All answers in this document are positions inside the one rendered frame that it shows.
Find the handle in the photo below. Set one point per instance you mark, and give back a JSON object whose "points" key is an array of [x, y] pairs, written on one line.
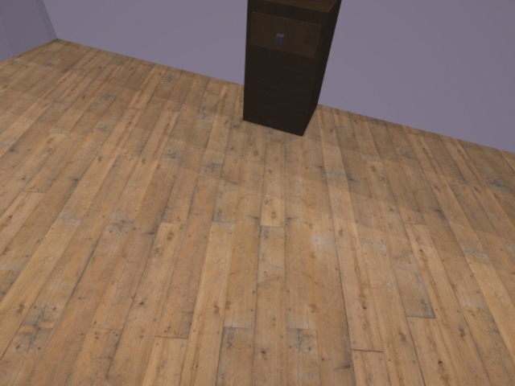
{"points": [[279, 39]]}

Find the drawer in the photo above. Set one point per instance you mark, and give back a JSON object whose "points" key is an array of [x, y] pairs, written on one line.
{"points": [[301, 38]]}

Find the cabinet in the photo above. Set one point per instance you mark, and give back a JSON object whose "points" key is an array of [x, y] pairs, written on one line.
{"points": [[281, 89]]}

